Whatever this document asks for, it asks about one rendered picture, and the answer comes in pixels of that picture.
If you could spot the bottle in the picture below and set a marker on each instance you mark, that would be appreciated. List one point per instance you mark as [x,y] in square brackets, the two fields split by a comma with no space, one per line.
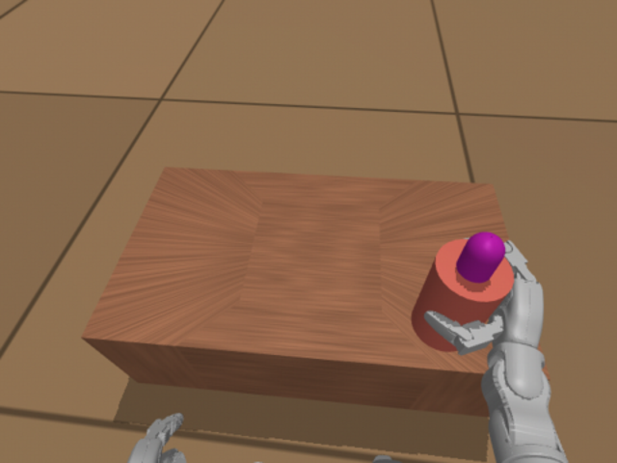
[468,279]

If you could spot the right robot hand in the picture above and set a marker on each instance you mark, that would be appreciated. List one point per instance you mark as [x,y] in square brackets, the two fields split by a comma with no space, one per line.
[519,317]

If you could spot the right robot arm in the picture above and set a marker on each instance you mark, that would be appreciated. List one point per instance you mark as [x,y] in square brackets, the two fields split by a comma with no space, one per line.
[518,394]

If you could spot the left robot hand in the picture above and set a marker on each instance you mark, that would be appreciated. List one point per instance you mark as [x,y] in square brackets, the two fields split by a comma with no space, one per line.
[149,449]

